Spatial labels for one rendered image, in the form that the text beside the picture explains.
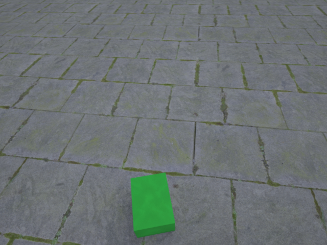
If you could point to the carton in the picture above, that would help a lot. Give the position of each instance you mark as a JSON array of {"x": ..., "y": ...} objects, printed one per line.
[{"x": 151, "y": 205}]

